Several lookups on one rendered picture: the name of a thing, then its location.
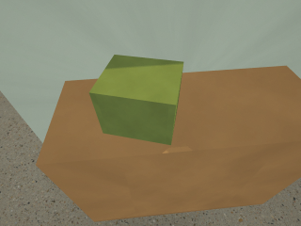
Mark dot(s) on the pedestal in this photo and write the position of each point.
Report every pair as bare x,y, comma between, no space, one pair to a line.
236,142

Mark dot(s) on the carton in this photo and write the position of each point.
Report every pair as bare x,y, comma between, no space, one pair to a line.
137,97

